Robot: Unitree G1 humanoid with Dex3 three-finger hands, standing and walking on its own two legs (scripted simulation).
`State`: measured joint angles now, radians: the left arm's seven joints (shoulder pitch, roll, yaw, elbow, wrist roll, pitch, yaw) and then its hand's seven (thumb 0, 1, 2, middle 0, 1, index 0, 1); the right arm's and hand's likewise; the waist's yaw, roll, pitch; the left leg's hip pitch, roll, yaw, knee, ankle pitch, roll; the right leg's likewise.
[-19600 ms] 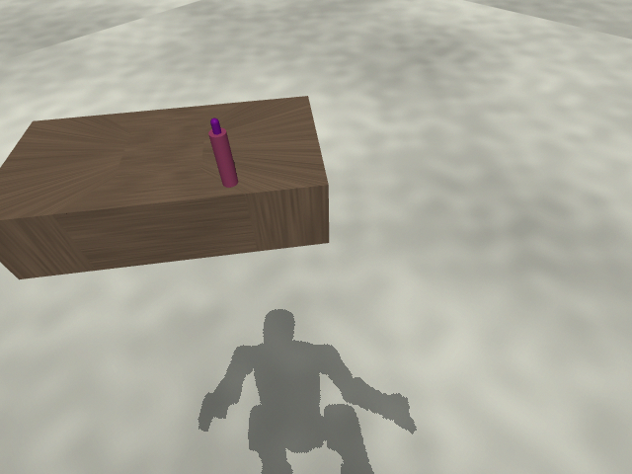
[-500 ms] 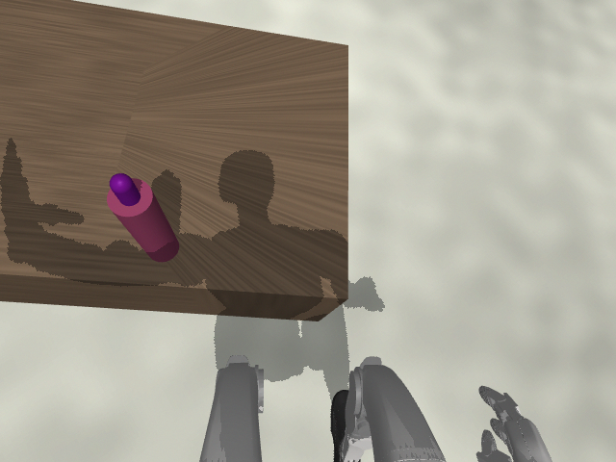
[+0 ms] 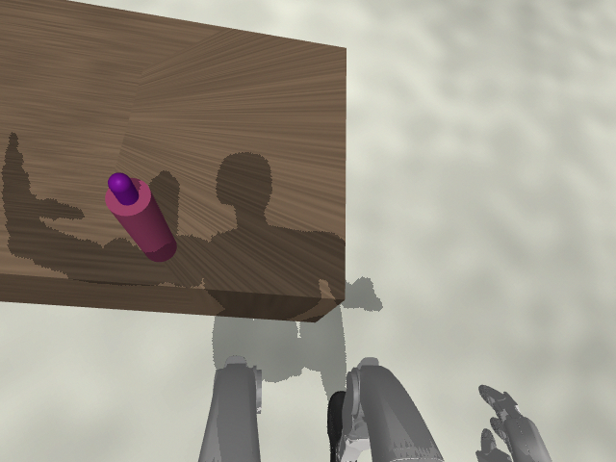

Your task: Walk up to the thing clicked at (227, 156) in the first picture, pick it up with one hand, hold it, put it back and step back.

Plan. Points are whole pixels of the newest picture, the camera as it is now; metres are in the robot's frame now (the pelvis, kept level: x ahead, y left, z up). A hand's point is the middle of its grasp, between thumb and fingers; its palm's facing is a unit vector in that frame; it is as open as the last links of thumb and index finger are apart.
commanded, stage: approach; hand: left
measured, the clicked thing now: (143, 220) +0.46 +0.27 -0.17
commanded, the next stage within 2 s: close in in 0.82 s
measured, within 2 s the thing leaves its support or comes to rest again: neither
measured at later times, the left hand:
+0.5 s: hand out of the picture +0.36 +0.44 -0.05, palm faces +0.31 -0.95 +0.02, open 17.6 cm
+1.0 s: hand (117, 240) +0.44 +0.32 -0.23, palm faces +0.26 -0.96 +0.04, open 17.6 cm
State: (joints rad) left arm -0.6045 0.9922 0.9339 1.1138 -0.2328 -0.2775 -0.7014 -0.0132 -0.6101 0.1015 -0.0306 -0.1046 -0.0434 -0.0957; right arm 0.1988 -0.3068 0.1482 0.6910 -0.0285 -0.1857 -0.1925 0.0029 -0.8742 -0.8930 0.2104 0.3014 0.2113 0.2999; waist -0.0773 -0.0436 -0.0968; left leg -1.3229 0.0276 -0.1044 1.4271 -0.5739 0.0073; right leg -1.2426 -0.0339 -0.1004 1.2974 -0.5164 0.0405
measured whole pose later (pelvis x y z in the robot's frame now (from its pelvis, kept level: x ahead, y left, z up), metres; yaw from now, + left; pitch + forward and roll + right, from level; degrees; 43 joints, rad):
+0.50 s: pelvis -0.01 +0.00 -0.06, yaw -1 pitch +32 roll -8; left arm -0.63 0.91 0.86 1.20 -0.27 -0.47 -0.73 -0.01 -0.61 0.02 -0.05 -0.10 -0.08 -0.07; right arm 0.16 -0.34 0.14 0.69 -0.06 -0.20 -0.16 0.00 -0.86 -0.88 0.21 0.30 0.21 0.30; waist -0.08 -0.06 -0.12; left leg -1.60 0.01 -0.11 1.67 -0.64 0.01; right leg -1.52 -0.05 -0.09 1.55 -0.59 0.04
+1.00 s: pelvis -0.05 -0.02 -0.22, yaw -4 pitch +33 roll -7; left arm -0.86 0.82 0.82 1.26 -0.12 -0.55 -0.47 -0.01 -0.57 0.01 -0.01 -0.07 -0.07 -0.02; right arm 0.17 -0.31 0.15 0.67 -0.11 -0.10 0.00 0.00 -0.89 -0.89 0.21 0.30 0.21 0.30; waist -0.18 -0.03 -0.06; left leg -2.08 0.02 -0.12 2.18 -0.69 -0.01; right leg -2.04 -0.02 -0.06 2.08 -0.63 0.03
